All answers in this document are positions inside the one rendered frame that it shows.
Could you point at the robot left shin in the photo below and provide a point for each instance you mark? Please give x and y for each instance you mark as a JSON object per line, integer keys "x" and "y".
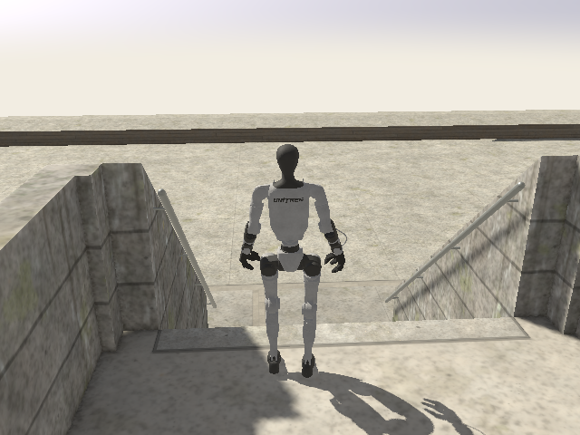
{"x": 272, "y": 329}

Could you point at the robot right forearm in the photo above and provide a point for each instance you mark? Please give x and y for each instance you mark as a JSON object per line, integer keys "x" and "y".
{"x": 334, "y": 241}

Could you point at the robot right upper arm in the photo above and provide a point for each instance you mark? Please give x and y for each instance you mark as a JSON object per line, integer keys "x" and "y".
{"x": 321, "y": 204}

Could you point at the robot left upper arm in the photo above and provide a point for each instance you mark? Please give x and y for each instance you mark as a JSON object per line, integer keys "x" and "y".
{"x": 256, "y": 206}

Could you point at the robot left forearm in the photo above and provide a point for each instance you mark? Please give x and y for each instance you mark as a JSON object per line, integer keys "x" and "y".
{"x": 248, "y": 241}

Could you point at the robot right hand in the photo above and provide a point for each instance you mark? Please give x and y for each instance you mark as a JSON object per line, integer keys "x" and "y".
{"x": 340, "y": 259}

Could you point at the right robot thigh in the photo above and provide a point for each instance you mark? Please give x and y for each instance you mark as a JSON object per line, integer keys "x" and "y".
{"x": 312, "y": 272}

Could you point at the robot left hand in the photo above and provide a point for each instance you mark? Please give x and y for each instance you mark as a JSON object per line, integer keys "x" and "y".
{"x": 243, "y": 259}

